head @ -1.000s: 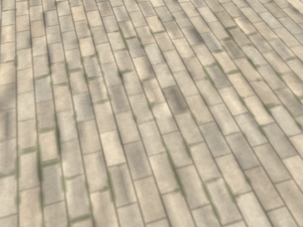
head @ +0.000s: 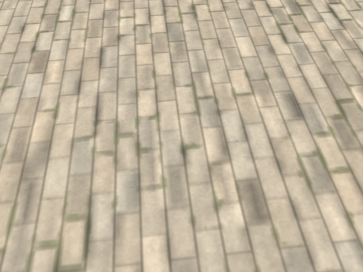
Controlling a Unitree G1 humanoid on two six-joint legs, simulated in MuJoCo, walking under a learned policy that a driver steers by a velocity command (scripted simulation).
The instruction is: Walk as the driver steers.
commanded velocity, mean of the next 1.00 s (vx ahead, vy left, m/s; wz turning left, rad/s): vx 0.01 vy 0.00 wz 0.30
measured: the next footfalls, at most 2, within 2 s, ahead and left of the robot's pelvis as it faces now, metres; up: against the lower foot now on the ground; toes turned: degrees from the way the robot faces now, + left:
right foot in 0.02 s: +0.05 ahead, -0.11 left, +0.00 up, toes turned +6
left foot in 0.50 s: -0.01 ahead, +0.10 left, +0.00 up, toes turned +14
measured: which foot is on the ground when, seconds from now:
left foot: down 0.00-0.02, up 0.04-0.48, down 0.50-1.00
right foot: up 0.00-0.00, down 0.02-0.50, up 0.52-0.82, down 0.84-1.00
